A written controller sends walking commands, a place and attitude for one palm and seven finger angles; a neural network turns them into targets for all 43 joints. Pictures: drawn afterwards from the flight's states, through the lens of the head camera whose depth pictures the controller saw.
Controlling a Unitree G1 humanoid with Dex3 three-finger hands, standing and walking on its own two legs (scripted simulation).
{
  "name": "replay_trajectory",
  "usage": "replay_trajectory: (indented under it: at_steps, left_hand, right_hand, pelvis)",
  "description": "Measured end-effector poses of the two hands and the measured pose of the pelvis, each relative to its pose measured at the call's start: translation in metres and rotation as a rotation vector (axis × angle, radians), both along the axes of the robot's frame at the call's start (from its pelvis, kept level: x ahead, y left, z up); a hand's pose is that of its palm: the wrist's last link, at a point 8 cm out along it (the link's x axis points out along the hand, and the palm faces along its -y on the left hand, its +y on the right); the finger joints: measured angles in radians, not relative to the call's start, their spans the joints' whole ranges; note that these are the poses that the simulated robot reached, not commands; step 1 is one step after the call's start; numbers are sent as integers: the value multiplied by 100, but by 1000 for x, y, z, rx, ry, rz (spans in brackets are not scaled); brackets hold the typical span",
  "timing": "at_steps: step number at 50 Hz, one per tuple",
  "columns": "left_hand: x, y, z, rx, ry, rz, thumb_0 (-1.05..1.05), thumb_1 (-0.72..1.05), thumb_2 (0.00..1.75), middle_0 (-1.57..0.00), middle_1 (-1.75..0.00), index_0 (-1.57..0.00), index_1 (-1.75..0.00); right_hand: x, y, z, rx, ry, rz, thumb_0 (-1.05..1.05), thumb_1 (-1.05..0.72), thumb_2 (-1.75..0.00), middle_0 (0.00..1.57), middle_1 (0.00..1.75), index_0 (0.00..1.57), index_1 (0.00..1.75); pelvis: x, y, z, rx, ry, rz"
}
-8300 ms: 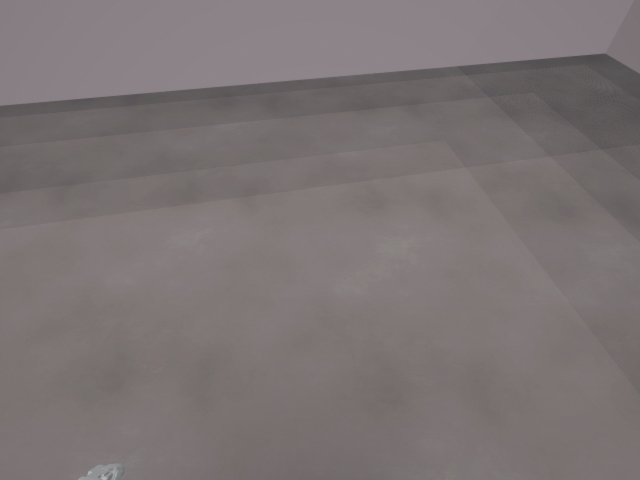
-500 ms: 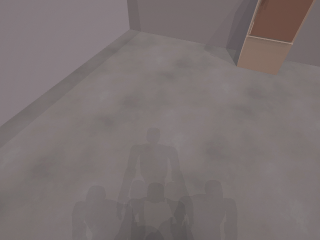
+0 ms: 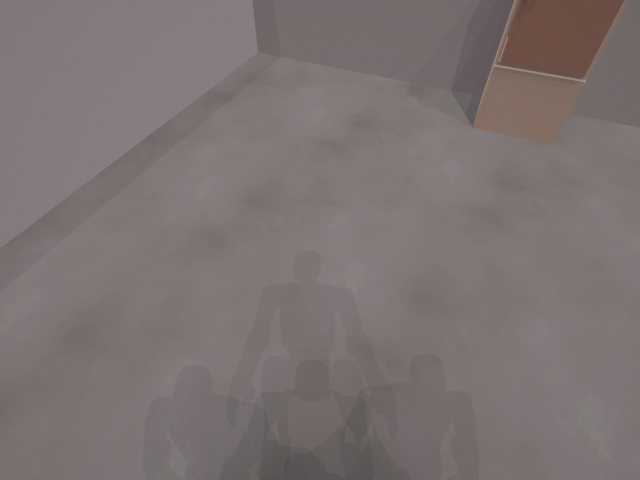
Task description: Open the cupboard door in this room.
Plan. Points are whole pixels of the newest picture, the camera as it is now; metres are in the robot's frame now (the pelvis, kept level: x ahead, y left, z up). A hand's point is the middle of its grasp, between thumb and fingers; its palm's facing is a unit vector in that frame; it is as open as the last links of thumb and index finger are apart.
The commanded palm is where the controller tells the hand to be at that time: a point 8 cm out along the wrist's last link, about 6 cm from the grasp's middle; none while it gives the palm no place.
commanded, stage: stand and wait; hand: left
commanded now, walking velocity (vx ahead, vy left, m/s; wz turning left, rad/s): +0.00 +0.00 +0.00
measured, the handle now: out of the picture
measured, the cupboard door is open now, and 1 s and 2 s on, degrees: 0 0 0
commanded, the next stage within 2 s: turn or walk to find it in 0.12 s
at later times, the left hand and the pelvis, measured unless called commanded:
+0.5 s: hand out of the picture +0.06 +0.22 -0.16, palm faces +0.03 -0.95 -0.30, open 7.4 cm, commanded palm none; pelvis +0.00 -0.01 +0.00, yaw +2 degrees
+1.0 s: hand out of the picture +0.01 +0.19 -0.19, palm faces +0.15 -0.96 -0.23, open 7.4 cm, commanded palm none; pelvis +0.00 -0.01 -0.01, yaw +8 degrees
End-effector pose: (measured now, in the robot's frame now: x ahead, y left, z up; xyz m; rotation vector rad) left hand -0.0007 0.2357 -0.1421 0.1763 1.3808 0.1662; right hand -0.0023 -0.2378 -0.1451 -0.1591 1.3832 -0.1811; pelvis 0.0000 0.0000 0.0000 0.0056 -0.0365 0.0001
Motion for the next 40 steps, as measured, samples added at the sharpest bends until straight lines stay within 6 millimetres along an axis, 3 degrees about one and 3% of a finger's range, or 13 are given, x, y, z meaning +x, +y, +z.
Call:
replay_trajectory:
  at_steps: [12,21,29,40]
  left_hand:
    - [34,28,11,71,-80,-20,1,91,90,-21,-30,-20,-30]
    - [48,28,15,78,-120,-19,1,91,90,-20,-29,-20,-30]
    - [46,23,13,80,-113,6,1,91,90,-21,-30,-20,-30]
    - [19,1,3,30,-51,48,1,91,90,-21,-30,-20,-30]
  right_hand:
    - [34,-34,9,-63,-62,51,1,-91,-90,20,30,20,30]
    - [57,-32,7,-44,-84,102,1,-91,-90,20,30,20,30]
    - [70,-28,5,-30,-95,125,1,-91,-90,20,30,20,30]
    - [61,-12,-2,10,-53,131,1,-91,-90,20,30,20,30]
  pelvis:
    - [0,-4,0,0,4,18]
    - [2,-7,0,1,7,38]
    - [3,-10,-2,1,15,58]
    - [6,-12,-3,-1,12,73]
